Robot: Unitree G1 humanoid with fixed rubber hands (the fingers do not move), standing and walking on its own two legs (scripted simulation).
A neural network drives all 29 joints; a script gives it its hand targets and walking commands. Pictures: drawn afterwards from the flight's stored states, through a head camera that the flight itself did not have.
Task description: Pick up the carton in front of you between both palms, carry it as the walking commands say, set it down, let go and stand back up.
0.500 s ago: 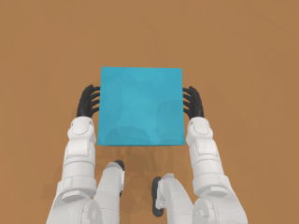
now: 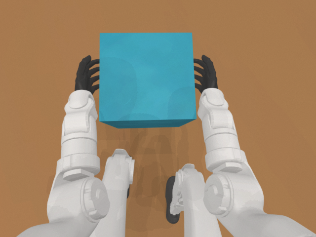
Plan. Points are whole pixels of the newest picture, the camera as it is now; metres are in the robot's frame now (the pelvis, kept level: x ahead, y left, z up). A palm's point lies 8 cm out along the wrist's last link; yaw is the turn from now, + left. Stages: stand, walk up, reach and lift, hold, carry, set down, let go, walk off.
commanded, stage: set down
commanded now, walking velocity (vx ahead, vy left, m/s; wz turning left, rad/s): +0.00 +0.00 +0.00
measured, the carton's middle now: (147, 90) +0.47 +0.08 -0.16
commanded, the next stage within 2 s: none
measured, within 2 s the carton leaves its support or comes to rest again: rests again in 1.94 s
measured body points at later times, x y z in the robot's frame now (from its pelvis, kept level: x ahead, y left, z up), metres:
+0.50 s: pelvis -0.03 +0.00 -0.11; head +0.30 +0.04 +0.19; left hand +0.45 +0.25 -0.25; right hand +0.52 -0.05 -0.24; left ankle +0.12 +0.13 -0.54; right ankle +0.05 -0.11 -0.54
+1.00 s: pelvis -0.03 -0.01 -0.18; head +0.34 +0.02 +0.08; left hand +0.47 +0.27 -0.33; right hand +0.55 -0.02 -0.36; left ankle +0.12 +0.14 -0.54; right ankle +0.05 -0.11 -0.54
